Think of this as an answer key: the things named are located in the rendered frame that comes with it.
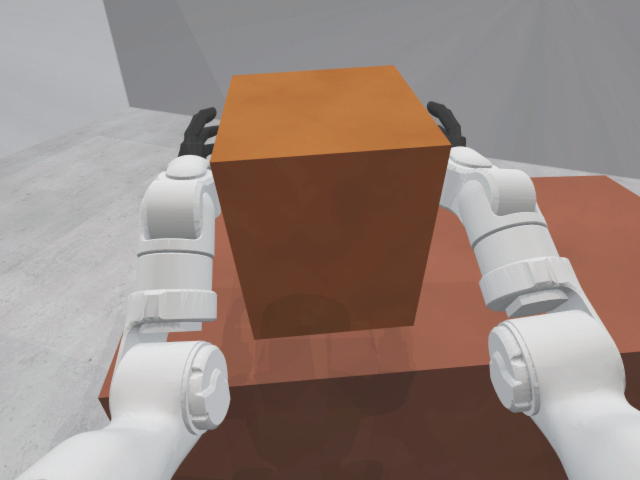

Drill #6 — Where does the carton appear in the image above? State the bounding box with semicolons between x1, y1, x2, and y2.
209;65;452;340

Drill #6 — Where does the robot left hand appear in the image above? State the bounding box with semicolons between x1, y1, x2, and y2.
178;107;219;159

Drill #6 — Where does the pedestal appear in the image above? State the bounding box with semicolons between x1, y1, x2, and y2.
98;175;640;480

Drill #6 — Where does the robot left forearm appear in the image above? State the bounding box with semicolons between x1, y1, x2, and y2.
109;155;221;415

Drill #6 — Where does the robot right hand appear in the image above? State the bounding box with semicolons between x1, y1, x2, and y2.
427;101;466;148

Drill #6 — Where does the robot right forearm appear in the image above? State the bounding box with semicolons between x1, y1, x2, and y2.
439;146;626;392

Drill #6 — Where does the robot right upper arm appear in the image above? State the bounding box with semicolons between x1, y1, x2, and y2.
488;310;640;480

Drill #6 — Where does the robot left upper arm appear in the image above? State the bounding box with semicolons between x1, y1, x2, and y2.
15;341;230;480

